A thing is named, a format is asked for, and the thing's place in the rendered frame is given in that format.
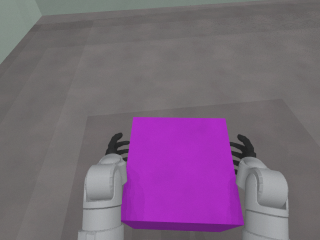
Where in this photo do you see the right robot forearm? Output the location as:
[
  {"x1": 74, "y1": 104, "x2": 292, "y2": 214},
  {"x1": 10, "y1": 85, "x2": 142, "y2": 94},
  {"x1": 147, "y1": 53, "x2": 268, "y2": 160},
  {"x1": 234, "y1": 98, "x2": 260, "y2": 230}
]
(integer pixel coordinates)
[{"x1": 235, "y1": 156, "x2": 290, "y2": 240}]

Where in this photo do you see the left robot forearm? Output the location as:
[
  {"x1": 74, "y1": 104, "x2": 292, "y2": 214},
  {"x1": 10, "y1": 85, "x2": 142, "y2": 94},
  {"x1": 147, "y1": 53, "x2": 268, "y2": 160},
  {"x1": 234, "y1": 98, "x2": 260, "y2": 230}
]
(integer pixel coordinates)
[{"x1": 77, "y1": 153, "x2": 128, "y2": 240}]

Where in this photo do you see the carton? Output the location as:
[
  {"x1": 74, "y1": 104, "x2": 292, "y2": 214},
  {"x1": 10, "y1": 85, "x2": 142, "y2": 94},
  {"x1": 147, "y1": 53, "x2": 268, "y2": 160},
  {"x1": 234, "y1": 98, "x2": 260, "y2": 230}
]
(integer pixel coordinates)
[{"x1": 121, "y1": 117, "x2": 244, "y2": 232}]

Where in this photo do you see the left robot hand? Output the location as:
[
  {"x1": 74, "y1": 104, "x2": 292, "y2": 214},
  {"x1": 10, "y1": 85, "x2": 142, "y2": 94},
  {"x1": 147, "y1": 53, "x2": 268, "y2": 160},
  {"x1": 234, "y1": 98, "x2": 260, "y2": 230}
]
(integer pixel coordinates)
[{"x1": 105, "y1": 132, "x2": 130, "y2": 162}]

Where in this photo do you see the right robot hand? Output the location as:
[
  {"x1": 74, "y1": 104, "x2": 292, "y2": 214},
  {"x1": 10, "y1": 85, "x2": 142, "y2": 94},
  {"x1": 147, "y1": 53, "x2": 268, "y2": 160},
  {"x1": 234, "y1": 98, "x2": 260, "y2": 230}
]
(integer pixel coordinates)
[{"x1": 229, "y1": 134, "x2": 256, "y2": 175}]

